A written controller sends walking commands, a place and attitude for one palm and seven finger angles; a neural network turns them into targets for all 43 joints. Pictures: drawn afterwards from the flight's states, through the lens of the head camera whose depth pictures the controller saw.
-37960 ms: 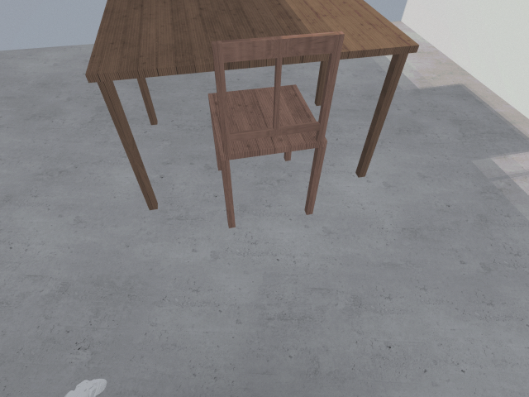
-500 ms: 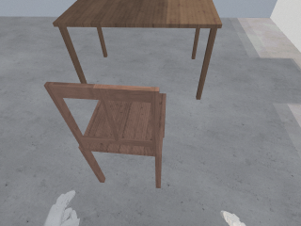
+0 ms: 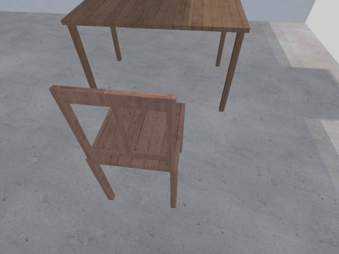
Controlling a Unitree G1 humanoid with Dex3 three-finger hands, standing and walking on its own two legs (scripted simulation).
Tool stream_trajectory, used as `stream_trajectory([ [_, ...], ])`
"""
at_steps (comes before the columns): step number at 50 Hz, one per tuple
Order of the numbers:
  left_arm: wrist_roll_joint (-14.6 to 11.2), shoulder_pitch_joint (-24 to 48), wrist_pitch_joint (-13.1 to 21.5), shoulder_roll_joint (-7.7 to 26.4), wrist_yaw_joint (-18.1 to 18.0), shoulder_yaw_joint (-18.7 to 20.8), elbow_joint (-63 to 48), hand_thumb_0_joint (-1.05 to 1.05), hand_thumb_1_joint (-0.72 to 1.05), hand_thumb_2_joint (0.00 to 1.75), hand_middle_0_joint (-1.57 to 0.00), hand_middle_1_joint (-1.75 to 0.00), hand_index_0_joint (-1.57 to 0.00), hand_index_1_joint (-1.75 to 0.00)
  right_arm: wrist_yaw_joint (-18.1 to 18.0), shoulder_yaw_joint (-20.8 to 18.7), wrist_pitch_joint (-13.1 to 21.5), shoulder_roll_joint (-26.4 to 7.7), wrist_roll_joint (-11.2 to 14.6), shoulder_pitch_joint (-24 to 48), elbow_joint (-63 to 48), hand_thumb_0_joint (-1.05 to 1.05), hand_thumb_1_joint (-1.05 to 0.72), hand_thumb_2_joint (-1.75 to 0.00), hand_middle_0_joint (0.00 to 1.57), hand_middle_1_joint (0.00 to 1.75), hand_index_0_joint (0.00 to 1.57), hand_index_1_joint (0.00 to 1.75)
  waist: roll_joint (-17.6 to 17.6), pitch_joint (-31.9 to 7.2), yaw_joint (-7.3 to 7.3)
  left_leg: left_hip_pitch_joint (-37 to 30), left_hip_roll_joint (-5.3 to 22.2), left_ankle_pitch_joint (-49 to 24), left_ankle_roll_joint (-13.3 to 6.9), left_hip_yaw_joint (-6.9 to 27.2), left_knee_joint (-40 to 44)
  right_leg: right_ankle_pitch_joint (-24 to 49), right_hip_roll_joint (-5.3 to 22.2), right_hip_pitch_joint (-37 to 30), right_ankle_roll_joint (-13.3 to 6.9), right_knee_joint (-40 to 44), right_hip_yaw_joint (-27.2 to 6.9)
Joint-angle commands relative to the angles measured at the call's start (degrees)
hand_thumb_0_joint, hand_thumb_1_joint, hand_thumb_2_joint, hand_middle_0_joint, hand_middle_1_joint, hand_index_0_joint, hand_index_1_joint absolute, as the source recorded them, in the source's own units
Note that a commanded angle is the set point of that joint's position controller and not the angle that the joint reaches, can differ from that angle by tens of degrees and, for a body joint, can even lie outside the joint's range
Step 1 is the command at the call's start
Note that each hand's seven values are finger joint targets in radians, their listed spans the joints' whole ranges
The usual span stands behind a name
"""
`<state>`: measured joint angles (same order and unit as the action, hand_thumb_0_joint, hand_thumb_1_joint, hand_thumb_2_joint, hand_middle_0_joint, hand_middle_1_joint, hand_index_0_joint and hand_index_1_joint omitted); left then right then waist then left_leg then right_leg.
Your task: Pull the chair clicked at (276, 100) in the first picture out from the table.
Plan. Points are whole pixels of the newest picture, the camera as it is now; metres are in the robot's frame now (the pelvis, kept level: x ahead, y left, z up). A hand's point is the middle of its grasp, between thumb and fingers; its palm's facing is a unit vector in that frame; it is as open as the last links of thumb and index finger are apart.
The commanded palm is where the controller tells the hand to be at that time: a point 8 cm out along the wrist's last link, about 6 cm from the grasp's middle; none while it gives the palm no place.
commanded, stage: let the arm hang, fingers relaxed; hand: left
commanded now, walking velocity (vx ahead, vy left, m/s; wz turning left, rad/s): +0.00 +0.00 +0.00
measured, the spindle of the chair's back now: (122, 131) +0.53 +0.21 -0.10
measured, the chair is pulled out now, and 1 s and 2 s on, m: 0.68 0.68 0.68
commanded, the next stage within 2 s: look to check the result in 0.42 s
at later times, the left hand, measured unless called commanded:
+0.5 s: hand out of the picture +0.00 +0.16 -0.17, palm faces +0.04 -0.98 -0.18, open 7.3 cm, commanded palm none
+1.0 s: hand out of the picture +0.01 +0.16 -0.17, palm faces +0.04 -0.98 -0.19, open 7.3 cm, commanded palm none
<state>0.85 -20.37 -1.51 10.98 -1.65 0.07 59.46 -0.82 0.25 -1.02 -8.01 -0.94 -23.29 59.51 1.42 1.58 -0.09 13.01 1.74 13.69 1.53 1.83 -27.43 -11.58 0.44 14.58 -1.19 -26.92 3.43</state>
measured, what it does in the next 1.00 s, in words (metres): stands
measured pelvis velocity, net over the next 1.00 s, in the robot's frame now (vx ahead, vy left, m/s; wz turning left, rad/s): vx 0.01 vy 0.00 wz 0.00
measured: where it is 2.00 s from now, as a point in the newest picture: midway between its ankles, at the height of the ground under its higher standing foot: outside the picture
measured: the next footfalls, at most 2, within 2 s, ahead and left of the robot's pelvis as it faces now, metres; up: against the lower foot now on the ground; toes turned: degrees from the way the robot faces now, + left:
none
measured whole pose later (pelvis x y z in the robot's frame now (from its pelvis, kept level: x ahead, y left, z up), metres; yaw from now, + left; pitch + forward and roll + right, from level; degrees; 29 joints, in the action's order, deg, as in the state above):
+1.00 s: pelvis +0.01 +0.00 +0.00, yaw +0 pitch -1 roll +0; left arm 0.8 -17.6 -0.3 7.5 -2.2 0.3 60.9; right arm -1.9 0.2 0.0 -5.4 -0.5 -19.9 61.7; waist 0.2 2.9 -0.1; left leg 11.1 1.8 13.8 2.1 2.0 -25.6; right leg -12.4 0.5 13.0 -1.3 -26.2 3.7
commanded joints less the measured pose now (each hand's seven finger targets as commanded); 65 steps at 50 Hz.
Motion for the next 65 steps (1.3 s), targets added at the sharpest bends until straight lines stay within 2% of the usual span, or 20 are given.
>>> stream_trajectory([
  [1,-0.30,-2.00,1.27,4.85,-0.26,0.82,-2.22,0.00,0.90,0.90,-0.20,-0.30,-0.20,-0.30,-0.43,-1.03,1.40,-4.51,-0.09,-4.80,-0.99,0.00,-0.90,-0.90,0.20,0.30,0.20,0.30,-2.17,4.06,0.09,4.05,2.10,3.68,-3.96,2.53,5.84,-9.46,5.09,1.16,-2.50,8.36,-6.94],
  [6,-0.26,-2.70,1.39,3.72,-0.49,0.92,-1.48,0.00,0.90,0.90,-0.20,-0.30,-0.20,-0.30,-0.63,-0.95,1.59,-3.32,-0.02,-4.92,-0.20,0.00,-0.90,-0.90,0.20,0.30,0.20,0.30,-1.17,3.98,-0.11,4.45,2.25,2.43,-3.92,2.44,6.29,-6.72,4.89,0.20,-2.39,7.34,-6.48],
  [7,-0.24,-2.62,1.37,3.43,-0.52,0.89,-1.30,0.00,0.90,0.90,-0.20,-0.30,-0.20,-0.30,-0.69,-0.91,1.50,-2.78,0.03,-4.64,0.11,0.00,-0.90,-0.90,0.20,0.30,0.20,0.30,-1.16,5.30,-0.20,4.55,2.35,2.58,-4.06,2.48,6.64,-6.65,4.58,0.80,-2.43,7.64,-6.16],
  [10,-0.20,-2.47,1.60,2.75,-0.59,1.02,-1.32,0.00,0.90,0.90,-0.20,-0.30,-0.20,-0.30,-0.82,-0.91,1.80,-2.48,0.09,-4.88,0.20,0.00,-0.90,-0.90,0.20,0.30,0.20,0.30,-1.78,3.19,-0.11,3.71,2.47,-0.49,-3.83,2.37,6.08,-3.63,4.91,-0.89,-2.35,6.73,-6.13],
  [14,-0.19,-2.93,1.57,2.07,-0.68,1.05,-0.80,0.00,0.90,0.90,-0.20,-0.30,-0.20,-0.30,-1.02,-0.94,1.75,-1.92,0.08,-3.78,0.44,0.00,-0.90,-0.90,0.20,0.30,0.20,0.30,1.46,4.29,-0.36,3.89,2.65,-0.24,-3.78,2.51,6.46,-2.65,4.70,-0.61,-2.36,6.63,-6.09],
  [16,-0.20,-2.82,1.78,2.20,-0.63,1.14,-0.88,0.00,0.90,0.90,-0.20,-0.30,-0.20,-0.30,-1.03,-0.99,1.80,-1.75,0.17,-4.18,0.40,0.00,-0.90,-0.90,0.20,0.30,0.20,0.30,-0.25,2.77,-0.17,3.13,2.43,-2.05,-3.60,2.12,5.78,-1.39,5.01,-1.84,-2.35,6.60,-6.02],
  [17,-0.21,-2.54,1.74,2.02,-0.65,1.04,-0.80,0.00,0.90,0.90,-0.20,-0.30,-0.20,-0.30,-1.09,-1.07,1.63,-1.42,0.23,-3.87,0.50,0.00,-0.90,-0.90,0.20,0.30,0.20,0.30,-0.69,4.31,-0.10,3.09,2.45,-1.83,-3.69,2.07,5.97,-1.79,4.76,-0.95,-2.40,7.12,-5.76],
  [19,-0.18,-2.76,1.81,1.95,-0.66,1.05,-0.75,0.00,0.90,0.90,-0.20,-0.30,-0.20,-0.30,-1.08,-1.13,1.61,-1.74,0.15,-3.68,0.47,0.00,-0.90,-0.90,0.20,0.30,0.20,0.30,-0.32,3.08,0.04,1.99,2.43,-2.30,-3.50,1.98,5.32,-1.78,5.04,-0.77,-2.39,7.13,-6.10],
  [22,-0.20,-2.25,1.73,2.00,-0.65,1.07,-0.75,0.00,0.90,0.90,-0.20,-0.30,-0.20,-0.30,-1.05,-1.17,1.39,-1.51,0.16,-3.74,0.64,0.00,-0.90,-0.90,0.20,0.30,0.20,0.30,-0.74,4.80,0.17,2.77,2.41,-0.60,-3.57,1.86,5.92,-3.91,4.83,-0.11,-2.40,7.96,-6.00],
  [25,-0.16,-2.41,1.82,1.99,-0.64,1.16,-0.71,0.00,0.90,0.90,-0.20,-0.30,-0.20,-0.30,-1.01,-1.18,1.48,-2.05,0.10,-3.41,0.57,0.00,-0.90,-0.90,0.20,0.30,0.20,0.30,-1.82,3.07,0.17,1.69,2.37,-1.82,-3.41,1.91,5.33,-3.43,5.15,-0.65,-2.36,7.64,-6.14],
  [33,-0.22,-2.53,1.73,1.87,-0.60,1.04,-0.53,0.00,0.90,0.90,-0.20,-0.30,-0.20,-0.30,-1.14,-1.12,1.60,-2.23,0.13,-2.78,0.71,0.00,-0.90,-0.90,0.20,0.30,0.20,0.30,0.97,4.12,-0.03,2.11,2.81,-2.09,-3.59,2.49,6.30,-1.72,4.87,-0.89,-2.31,7.17,-5.64],
  [36,-0.22,-2.45,1.86,1.96,-0.56,1.12,-0.47,0.00,0.90,0.90,-0.20,-0.30,-0.20,-0.30,-1.14,-1.16,1.69,-2.37,0.20,-2.91,0.74,0.00,-0.90,-0.90,0.20,0.30,0.20,0.30,-0.64,2.45,0.05,1.24,2.65,-3.07,-3.52,2.34,5.85,-1.09,5.12,-1.86,-2.27,7.08,-5.68],
  [37,-0.25,-2.17,1.80,1.84,-0.58,1.06,-0.46,0.00,0.90,0.90,-0.20,-0.30,-0.20,-0.30,-1.18,-1.13,1.57,-2.13,0.23,-2.99,0.82,0.00,-0.90,-0.90,0.20,0.30,0.20,0.30,-0.99,3.40,0.14,1.57,2.79,-2.64,-3.59,2.39,6.26,-1.38,4.83,-1.64,-2.27,7.34,-5.32],
  [41,-0.27,-2.22,1.90,1.82,-0.58,1.12,-0.40,0.00,0.90,0.90,-0.20,-0.30,-0.20,-0.30,-1.24,-1.09,1.84,-2.42,0.24,-2.91,0.83,0.00,-0.90,-0.90,0.20,0.30,0.20,0.30,-0.16,1.87,0.03,1.00,2.98,-4.67,-3.62,2.72,6.15,1.00,5.04,-2.76,-2.19,6.43,-5.26],
  [42,-0.28,-2.15,1.83,1.70,-0.61,1.02,-0.40,0.00,0.90,0.90,-0.20,-0.30,-0.20,-0.30,-1.27,-1.10,1.72,-2.16,0.29,-2.66,1.05,0.00,-0.90,-0.90,0.20,0.30,0.20,0.30,-0.05,3.36,-0.05,1.59,3.02,-4.43,-3.68,2.63,6.48,1.02,4.87,-2.44,-2.20,6.68,-4.92],
  [46,-0.28,-2.39,1.97,1.59,-0.60,1.10,-0.23,0.00,0.90,0.90,-0.20,-0.30,-0.20,-0.30,-1.31,-1.11,1.80,-2.26,0.28,-2.57,1.14,0.00,-0.90,-0.90,0.20,0.30,0.20,0.30,-0.67,2.08,-0.03,0.33,2.90,-5.70,-3.56,2.42,5.92,2.13,5.21,-2.73,-2.20,6.44,-5.20],
  [52,-0.29,-2.02,1.79,1.61,-0.65,1.05,-0.18,0.00,0.90,0.90,-0.20,-0.30,-0.20,-0.30,-1.29,-1.09,1.46,-1.90,0.24,-2.62,1.33,0.00,-0.90,-0.90,0.20,0.30,0.20,0.30,-0.76,4.37,0.07,1.30,2.82,-3.32,-3.57,2.36,6.52,-0.62,4.90,-1.68,-2.26,7.28,-5.06],
  [61,-0.30,-2.44,2.04,1.71,-0.61,1.14,-0.07,0.00,0.90,0.90,-0.20,-0.30,-0.20,-0.30,-1.30,-1.12,1.68,-2.23,0.29,-2.53,1.39,0.00,-0.90,-0.90,0.20,0.30,0.20,0.30,-0.66,2.24,0.01,-0.15,2.79,-5.39,-3.43,2.09,5.88,1.61,5.32,-2.69,-2.22,6.86,-5.22],
  [63,-0.29,-2.11,1.85,1.47,-0.67,1.00,-0.04,0.00,0.90,0.90,-0.20,-0.30,-0.20,-0.30,-1.37,-1.09,1.55,-2.17,0.27,-2.48,1.59,0.00,-0.90,-0.90,0.20,0.30,0.20,0.30,-0.31,4.42,0.11,0.75,3.07,-4.01,-3.55,2.41,6.59,0.35,4.86,-1.45,-2.24,7.06,-5.24],
  [65,-0.26,-2.32,1.91,1.75,-0.62,1.10,0.01,0.00,0.90,0.90,-0.20,-0.30,-0.20,-0.30,-1.32,-1.09,1.57,-2.26,0.28,-2.58,1.56,0.00,-0.90,-0.90,0.20,0.30,0.20,0.30,0.01,3.86,0.03,0.76,2.83,-4.02,-3.46,2.14,6.24,0.28,5.14,-2.05,-2.20,7.20,-5.23],
])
